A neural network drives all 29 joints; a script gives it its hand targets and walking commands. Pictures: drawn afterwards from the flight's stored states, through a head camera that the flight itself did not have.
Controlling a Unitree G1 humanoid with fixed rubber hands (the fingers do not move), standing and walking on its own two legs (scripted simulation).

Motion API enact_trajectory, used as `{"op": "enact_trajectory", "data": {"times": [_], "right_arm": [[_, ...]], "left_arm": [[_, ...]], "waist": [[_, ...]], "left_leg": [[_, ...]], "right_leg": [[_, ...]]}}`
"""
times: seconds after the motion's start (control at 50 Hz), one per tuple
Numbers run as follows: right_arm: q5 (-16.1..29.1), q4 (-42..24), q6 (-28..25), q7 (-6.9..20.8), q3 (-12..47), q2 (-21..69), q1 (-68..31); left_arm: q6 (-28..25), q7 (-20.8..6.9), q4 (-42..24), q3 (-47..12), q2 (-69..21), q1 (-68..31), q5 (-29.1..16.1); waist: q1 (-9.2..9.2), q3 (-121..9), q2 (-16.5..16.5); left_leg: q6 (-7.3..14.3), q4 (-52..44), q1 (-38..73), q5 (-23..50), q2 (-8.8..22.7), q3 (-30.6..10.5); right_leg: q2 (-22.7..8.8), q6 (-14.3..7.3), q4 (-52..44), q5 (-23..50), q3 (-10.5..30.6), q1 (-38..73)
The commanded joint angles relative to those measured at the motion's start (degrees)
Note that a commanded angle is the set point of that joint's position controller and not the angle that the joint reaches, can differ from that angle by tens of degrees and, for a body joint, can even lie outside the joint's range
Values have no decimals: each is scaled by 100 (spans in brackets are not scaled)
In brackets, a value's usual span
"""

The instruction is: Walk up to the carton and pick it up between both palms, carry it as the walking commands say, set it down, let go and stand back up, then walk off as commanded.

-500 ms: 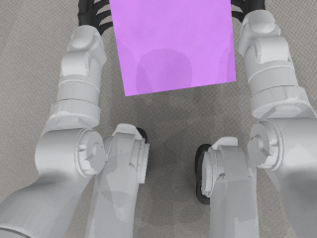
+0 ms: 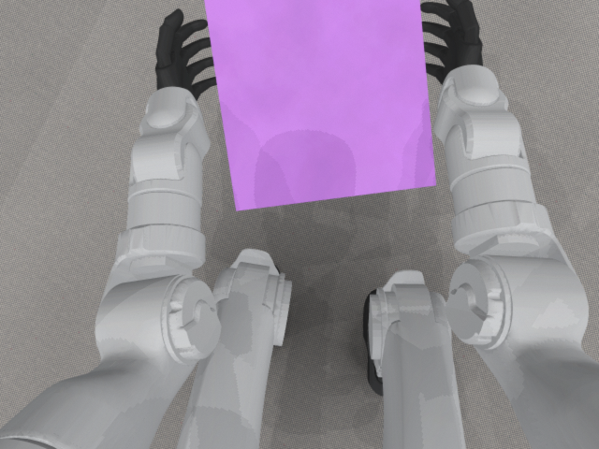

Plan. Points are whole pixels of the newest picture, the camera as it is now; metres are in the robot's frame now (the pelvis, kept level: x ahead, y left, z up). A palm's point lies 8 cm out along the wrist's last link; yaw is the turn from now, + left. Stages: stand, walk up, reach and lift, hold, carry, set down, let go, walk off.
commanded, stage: reach and lift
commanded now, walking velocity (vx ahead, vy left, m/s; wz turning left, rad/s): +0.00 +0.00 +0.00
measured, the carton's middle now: (317, 84) +0.54 +0.06 -0.19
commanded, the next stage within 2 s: none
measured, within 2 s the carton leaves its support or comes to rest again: neither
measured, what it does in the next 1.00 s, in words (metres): rises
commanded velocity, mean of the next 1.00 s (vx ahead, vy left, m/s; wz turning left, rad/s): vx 0.00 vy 0.00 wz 0.00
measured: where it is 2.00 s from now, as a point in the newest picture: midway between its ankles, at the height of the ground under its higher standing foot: (318, 344)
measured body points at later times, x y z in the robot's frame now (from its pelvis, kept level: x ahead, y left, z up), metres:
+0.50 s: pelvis +0.00 +0.00 +0.05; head +0.29 +0.01 +0.40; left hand +0.48 +0.21 -0.04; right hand +0.54 -0.09 -0.04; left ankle +0.12 +0.14 -0.39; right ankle +0.10 -0.12 -0.39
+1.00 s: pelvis +0.01 +0.00 +0.11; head +0.25 +0.02 +0.49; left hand +0.46 +0.21 +0.04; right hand +0.52 -0.10 +0.04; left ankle +0.12 +0.14 -0.39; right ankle +0.10 -0.12 -0.39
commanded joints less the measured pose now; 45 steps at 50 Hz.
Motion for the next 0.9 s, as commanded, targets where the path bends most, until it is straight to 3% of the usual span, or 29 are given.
{"op": "enact_trajectory", "data": {"times": [0.0,0.2,0.52,0.88], "right_arm": [[687,-273,-99,1675,2290,5714,-3285],[578,-154,73,1750,2143,5927,-3167],[455,-351,128,1794,2235,6321,-2696],[370,-128,99,1954,2075,6317,-2082]], "left_arm": [[-51,-1854,-92,-2991,-5088,-3815,-725],[133,-1935,-35,-2859,-5305,-3727,-622],[181,-2041,53,-2916,-5637,-3215,-604],[245,-1856,-11,-3019,-6011,-2592,-471]], "waist": [[247,-6617,-226],[212,-6617,-220],[148,-6762,-251],[70,-6346,-11]], "left_leg": [[162,-830,4371,1790,-375,1092],[174,-1245,4605,1436,-407,1094],[209,-1741,4986,1615,-476,1062],[125,-2591,6207,1562,-500,935]], "right_leg": [[342,-255,-1238,1351,-892,2871],[356,-287,-1669,1086,-885,3157],[327,-246,-2282,1372,-739,3927],[383,-305,-2974,1129,-803,4097]]}}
